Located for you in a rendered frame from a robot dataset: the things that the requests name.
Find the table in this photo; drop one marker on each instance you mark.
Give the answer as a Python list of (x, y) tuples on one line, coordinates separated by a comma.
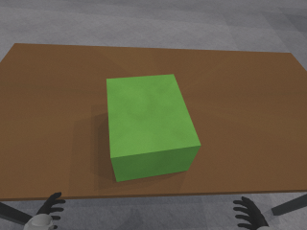
[(249, 110)]

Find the left robot forearm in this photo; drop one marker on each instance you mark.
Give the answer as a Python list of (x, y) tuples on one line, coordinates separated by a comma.
[(40, 222)]

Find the robot left hand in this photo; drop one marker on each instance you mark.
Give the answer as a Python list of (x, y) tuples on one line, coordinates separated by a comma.
[(47, 206)]

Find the carton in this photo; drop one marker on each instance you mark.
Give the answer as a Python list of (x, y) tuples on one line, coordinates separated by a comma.
[(150, 130)]

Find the robot right hand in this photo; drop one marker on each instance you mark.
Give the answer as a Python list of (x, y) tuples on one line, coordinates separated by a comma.
[(255, 217)]

